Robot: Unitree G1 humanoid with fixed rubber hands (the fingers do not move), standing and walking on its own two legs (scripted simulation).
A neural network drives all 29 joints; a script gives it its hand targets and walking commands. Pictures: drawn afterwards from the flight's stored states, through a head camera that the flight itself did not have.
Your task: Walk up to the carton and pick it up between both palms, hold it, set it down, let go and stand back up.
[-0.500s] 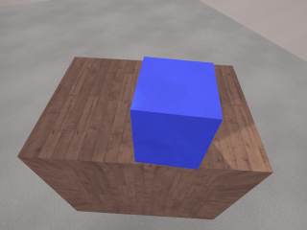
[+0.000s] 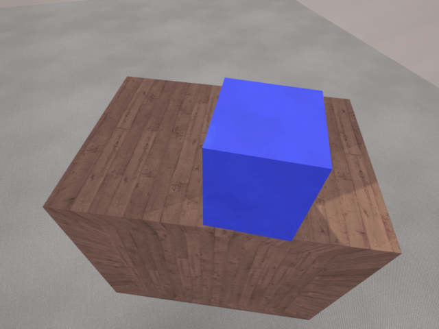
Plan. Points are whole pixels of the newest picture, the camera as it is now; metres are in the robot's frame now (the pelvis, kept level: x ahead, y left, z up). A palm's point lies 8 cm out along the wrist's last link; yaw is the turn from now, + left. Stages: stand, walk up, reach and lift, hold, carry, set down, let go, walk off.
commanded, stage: walk up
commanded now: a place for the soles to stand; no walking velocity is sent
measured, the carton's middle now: (259, 162) +0.45 -0.06 +0.05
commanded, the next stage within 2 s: reach and lift in 0.82 s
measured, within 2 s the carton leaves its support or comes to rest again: neither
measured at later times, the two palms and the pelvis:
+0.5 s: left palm out of the picture +0.00 +0.25 -0.13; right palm out of the picture +0.06 -0.24 -0.13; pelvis +0.01 +0.00 +0.01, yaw +4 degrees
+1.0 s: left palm out of the picture +0.13 +0.28 -0.14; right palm out of the picture +0.15 -0.25 -0.13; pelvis -0.02 -0.01 -0.03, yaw -1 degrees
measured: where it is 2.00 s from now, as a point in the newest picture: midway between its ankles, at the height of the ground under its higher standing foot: outside the picture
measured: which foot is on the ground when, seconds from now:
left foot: down 0.00-1.00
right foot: down 0.00-1.00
